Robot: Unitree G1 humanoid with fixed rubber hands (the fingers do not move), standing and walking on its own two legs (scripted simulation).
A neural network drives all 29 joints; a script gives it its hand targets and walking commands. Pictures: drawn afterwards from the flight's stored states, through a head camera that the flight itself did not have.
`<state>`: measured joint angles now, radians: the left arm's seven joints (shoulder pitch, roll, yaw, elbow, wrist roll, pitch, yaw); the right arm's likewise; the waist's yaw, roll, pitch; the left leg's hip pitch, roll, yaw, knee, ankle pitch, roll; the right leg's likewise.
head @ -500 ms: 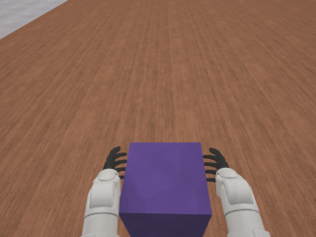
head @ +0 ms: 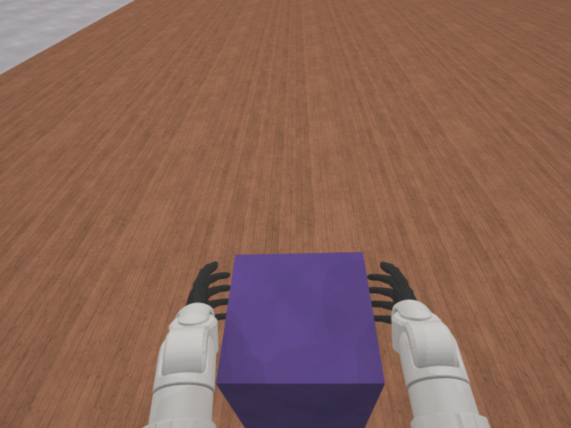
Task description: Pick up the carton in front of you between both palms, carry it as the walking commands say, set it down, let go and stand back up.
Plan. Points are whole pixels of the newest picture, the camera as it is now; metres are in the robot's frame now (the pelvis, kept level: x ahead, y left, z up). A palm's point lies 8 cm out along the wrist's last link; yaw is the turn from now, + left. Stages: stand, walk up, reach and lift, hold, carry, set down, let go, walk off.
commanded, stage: carry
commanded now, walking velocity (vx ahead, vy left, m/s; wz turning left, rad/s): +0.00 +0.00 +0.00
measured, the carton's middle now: (301, 344) +0.30 +0.00 -0.08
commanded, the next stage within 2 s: hold in 0.26 s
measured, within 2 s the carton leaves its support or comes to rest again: neither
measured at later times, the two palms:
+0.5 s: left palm (211, 308) +0.29 +0.14 +0.05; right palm (419, 319) +0.27 -0.16 +0.05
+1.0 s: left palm (202, 298) +0.31 +0.15 +0.04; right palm (405, 315) +0.27 -0.14 +0.05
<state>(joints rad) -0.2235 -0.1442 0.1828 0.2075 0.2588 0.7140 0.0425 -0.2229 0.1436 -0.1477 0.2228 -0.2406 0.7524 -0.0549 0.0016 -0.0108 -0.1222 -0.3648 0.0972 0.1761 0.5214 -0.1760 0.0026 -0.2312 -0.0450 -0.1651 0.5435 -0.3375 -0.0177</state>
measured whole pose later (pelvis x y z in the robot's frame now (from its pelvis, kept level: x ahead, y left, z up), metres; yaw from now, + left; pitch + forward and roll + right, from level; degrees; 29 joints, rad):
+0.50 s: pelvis +0.00 +0.01 +0.01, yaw -5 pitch -6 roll +0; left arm -0.23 -0.15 0.19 0.20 0.28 0.71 0.02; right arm -0.25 0.15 -0.17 0.25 -0.26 0.72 -0.04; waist 0.00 -0.02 0.03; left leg -0.17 0.03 0.00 0.40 -0.14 -0.02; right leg -0.05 0.01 -0.02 0.41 -0.26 -0.01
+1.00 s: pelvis +0.00 +0.04 +0.01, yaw -8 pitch -6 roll +0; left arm -0.34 -0.17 0.30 0.34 0.34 0.69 0.01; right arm -0.35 0.18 -0.29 0.39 -0.33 0.68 0.00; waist 0.01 -0.05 0.04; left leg -0.15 -0.02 0.01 0.41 -0.15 0.02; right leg -0.06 0.00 0.08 0.43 -0.26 0.02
